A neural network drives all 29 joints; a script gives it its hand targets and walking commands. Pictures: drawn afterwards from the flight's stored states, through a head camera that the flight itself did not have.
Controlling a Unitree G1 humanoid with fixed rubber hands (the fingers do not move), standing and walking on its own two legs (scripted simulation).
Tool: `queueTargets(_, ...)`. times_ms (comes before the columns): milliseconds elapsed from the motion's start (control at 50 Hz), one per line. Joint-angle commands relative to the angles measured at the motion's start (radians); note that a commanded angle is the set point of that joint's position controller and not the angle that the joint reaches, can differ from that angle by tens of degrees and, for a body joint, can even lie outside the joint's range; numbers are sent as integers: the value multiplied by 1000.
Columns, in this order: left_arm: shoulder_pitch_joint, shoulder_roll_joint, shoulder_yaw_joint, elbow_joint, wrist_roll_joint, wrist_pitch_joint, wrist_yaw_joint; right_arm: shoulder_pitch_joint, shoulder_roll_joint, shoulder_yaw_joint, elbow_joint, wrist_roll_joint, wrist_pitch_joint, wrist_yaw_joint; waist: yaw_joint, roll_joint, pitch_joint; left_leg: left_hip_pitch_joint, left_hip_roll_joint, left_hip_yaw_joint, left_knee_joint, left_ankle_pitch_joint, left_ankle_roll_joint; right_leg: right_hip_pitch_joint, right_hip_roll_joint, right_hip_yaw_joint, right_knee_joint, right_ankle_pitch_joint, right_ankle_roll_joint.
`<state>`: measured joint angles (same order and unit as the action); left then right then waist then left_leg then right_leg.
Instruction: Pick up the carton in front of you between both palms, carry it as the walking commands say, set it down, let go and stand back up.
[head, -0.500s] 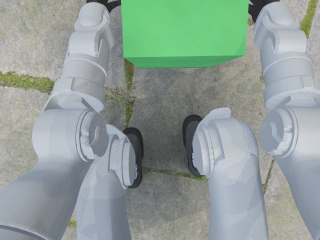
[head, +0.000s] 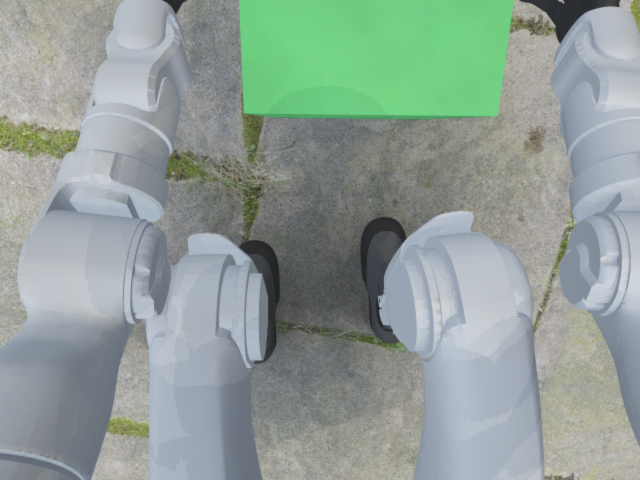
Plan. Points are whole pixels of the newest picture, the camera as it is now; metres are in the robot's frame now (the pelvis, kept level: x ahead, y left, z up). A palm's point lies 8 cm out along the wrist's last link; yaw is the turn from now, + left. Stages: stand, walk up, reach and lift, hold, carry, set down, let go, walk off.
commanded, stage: set down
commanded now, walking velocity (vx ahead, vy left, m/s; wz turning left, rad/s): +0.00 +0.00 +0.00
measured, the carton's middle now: (359, 18) +0.52 -0.08 -0.24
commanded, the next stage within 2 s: let go in 1.06 s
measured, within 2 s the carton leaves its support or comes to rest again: neither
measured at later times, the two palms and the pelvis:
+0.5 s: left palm out of the picture +0.55 +0.10 -0.01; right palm out of the picture +0.50 -0.28 -0.01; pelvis +0.01 +0.00 +0.10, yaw -1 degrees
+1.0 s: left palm out of the picture +0.55 +0.10 +0.13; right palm out of the picture +0.50 -0.29 +0.14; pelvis +0.04 +0.00 +0.23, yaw -2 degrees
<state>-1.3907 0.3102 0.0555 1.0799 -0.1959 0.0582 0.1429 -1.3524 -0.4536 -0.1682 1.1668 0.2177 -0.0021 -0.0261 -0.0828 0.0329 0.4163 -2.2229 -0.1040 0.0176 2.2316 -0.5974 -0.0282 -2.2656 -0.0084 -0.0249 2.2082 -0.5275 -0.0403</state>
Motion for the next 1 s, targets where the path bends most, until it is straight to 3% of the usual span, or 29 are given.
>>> queueTargets(0, -225, 32, -13, -175, -20, -17, 0, -224, -148, 12, -137, 45, -20, 4, -71, 9, -1304, 475, 28, 14, -148, 263, -18, 728, -3, 55, -174, 417, 37)
queueTargets(180, -104, 47, 87, -389, 66, 62, 37, -108, -141, -34, -371, -6, 76, -6, -42, -39, -1540, 546, -10, 67, -271, 210, -1, 948, 37, 17, -299, 421, 46)
queueTargets(280, -57, 10, 150, -300, 120, 84, 22, -68, -60, -59, -325, -62, 107, 7, -19, -60, -1315, 419, -8, 59, -367, 119, 6, 823, 43, 22, -394, 303, 57)
queueTargets(400, -28, -10, 175, -228, 147, 67, 6, -40, -30, -77, -287, -95, 99, 20, -11, -58, -1304, 414, -3, 50, -467, 112, 2, 811, 45, 24, -487, 281, 59)
queueTargets(560, 0, -23, 151, -356, 150, 89, 5, 14, -65, -123, -392, -117, 119, 35, -38, -27, -1507, 590, -11, 49, -597, 180, -7, 958, 59, 4, -605, 361, 59)
queueTargets(680, 54, -38, 145, -452, 161, 121, 4, 65, -66, -136, -462, -116, 145, 62, -32, -13, -1556, 718, -14, 47, -702, 244, -11, 1050, 69, -4, -704, 430, 61)
queueTargets(980, 204, -85, 175, -432, 199, 90, -28, 182, -22, -172, -431, -168, 103, 105, -16, -30, -1450, 941, 4, 2, -1019, 370, -20, 1237, 65, 17, -1003, 539, 66)
